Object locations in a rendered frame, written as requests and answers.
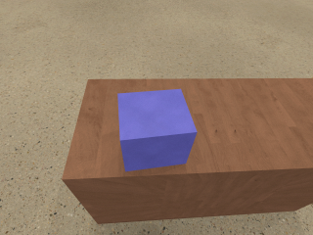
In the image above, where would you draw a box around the pedestal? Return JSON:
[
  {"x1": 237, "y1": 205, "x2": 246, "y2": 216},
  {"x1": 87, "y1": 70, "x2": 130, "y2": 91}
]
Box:
[{"x1": 62, "y1": 78, "x2": 313, "y2": 224}]

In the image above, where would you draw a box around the carton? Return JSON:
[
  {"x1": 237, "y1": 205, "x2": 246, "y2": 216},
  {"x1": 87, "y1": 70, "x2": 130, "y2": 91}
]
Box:
[{"x1": 117, "y1": 89, "x2": 198, "y2": 172}]

